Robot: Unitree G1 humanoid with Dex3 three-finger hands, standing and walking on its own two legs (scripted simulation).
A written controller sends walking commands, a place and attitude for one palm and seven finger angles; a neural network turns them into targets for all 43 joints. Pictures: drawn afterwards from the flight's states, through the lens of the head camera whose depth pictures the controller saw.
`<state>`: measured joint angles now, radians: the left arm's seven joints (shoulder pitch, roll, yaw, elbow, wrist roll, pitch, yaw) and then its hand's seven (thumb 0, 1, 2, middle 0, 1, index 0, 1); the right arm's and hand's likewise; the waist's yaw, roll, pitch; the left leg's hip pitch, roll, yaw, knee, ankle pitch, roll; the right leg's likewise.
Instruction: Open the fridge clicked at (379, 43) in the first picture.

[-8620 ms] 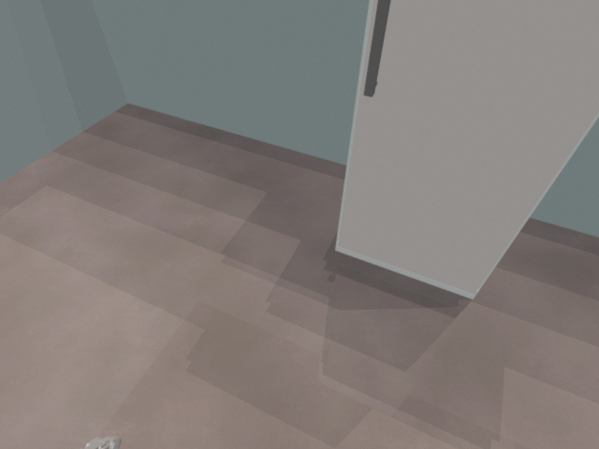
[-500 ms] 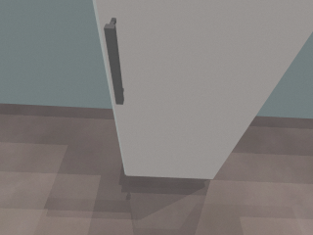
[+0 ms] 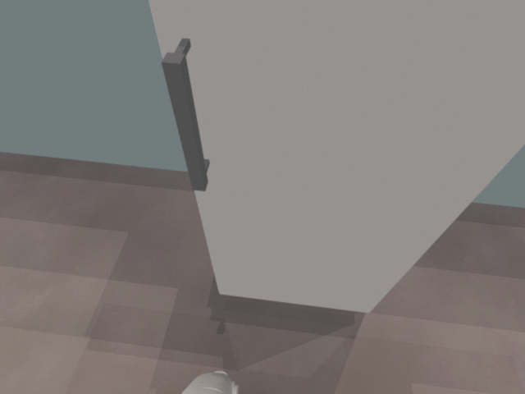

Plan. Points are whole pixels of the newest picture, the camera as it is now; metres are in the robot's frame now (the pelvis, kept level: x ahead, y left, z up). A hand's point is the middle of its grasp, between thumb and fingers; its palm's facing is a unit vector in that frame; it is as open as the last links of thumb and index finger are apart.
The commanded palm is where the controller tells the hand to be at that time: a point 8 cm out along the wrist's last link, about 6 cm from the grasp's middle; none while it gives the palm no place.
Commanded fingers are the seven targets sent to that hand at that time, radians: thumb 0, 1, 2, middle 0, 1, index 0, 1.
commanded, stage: come to a stop and stand still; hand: left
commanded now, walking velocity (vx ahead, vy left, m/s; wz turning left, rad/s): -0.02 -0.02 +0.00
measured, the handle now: (193, 125) +0.46 +0.16 +0.15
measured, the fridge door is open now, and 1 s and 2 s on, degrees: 0 0 0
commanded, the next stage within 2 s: look again from close up in 1.14 s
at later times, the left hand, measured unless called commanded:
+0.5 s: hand out of the picture -0.05 +0.21 -0.17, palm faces +0.03 -0.98 -0.20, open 7.3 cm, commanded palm none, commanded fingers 0.00 0.90 0.90 -0.20 -0.30 -0.20 -0.30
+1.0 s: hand out of the picture -0.14 +0.16 -0.17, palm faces +0.05 -0.99 -0.13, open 7.3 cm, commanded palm none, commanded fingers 0.00 0.90 0.90 -0.20 -0.30 -0.20 -0.30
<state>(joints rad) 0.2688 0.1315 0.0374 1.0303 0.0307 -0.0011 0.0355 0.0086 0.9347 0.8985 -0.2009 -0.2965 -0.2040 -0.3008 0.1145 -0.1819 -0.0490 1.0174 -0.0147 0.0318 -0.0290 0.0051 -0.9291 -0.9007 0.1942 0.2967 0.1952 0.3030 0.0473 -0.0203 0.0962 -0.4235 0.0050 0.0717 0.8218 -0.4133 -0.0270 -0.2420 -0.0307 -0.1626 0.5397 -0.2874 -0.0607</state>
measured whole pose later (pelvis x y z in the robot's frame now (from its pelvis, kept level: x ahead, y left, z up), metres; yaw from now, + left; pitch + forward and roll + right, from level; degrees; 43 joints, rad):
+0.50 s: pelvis -0.05 +0.03 +0.00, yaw -1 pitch +0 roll +1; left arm 0.31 0.14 0.02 1.06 0.03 0.02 0.03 0.00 0.91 0.90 -0.20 -0.30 -0.20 -0.30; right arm 0.20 -0.16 -0.05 1.01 -0.01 0.01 -0.02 -0.02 -0.94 -0.90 0.20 0.30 0.20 0.30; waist 0.01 0.01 0.01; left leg -0.34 -0.03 0.12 0.42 -0.09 0.06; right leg -0.15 -0.04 -0.03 0.50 -0.34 0.02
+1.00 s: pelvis -0.06 +0.02 +0.00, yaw -1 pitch -1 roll +0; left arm 0.44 0.10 0.00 1.14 0.01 0.00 0.03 0.00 0.91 0.90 -0.20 -0.30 -0.20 -0.30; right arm 0.36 -0.08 -0.01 1.14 -0.02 0.02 -0.02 0.00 -0.91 -0.90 0.20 0.30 0.20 0.30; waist 0.00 -0.01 0.00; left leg -0.33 0.00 0.09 0.39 -0.05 0.04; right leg -0.14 0.00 -0.05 0.46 -0.32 -0.01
